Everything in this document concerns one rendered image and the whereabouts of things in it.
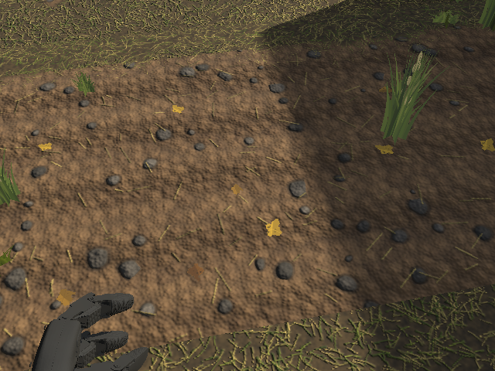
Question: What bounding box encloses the robot left hand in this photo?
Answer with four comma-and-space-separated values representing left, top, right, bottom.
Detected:
29, 292, 149, 371

